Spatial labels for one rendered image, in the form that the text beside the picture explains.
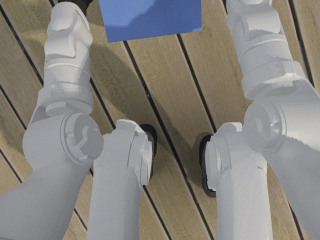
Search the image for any right robot shin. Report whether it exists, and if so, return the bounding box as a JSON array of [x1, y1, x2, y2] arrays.
[[207, 122, 267, 191]]

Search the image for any left robot foot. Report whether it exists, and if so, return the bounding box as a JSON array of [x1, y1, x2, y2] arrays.
[[140, 124, 157, 182]]

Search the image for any right robot forearm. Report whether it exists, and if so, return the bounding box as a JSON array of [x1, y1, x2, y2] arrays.
[[226, 0, 320, 101]]

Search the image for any left robot upper arm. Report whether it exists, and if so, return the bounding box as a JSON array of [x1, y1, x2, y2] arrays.
[[0, 111, 104, 240]]

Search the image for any carton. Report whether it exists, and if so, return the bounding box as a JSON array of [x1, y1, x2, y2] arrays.
[[98, 0, 202, 43]]

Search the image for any right robot upper arm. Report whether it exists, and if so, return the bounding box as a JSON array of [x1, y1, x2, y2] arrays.
[[241, 94, 320, 240]]

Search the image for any left robot forearm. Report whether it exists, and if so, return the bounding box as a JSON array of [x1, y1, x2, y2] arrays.
[[28, 1, 94, 127]]

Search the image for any left robot hand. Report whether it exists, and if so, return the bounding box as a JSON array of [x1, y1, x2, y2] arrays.
[[58, 0, 93, 17]]

